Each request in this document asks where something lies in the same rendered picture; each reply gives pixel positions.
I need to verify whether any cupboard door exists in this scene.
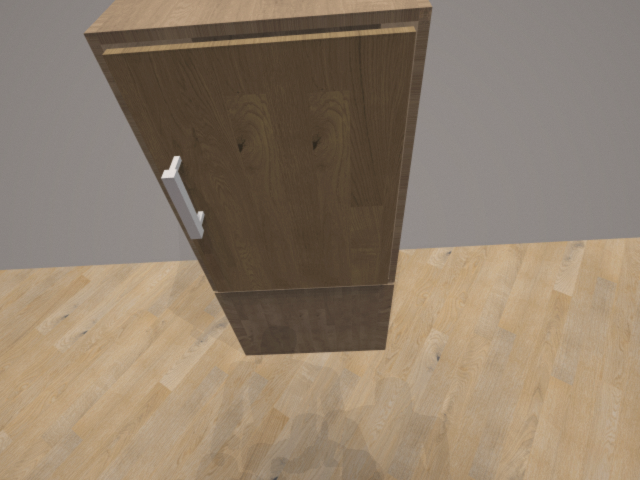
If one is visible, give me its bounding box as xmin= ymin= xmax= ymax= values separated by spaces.
xmin=102 ymin=26 xmax=416 ymax=292

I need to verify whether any handle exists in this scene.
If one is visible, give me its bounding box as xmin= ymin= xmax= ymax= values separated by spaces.
xmin=161 ymin=156 xmax=205 ymax=239

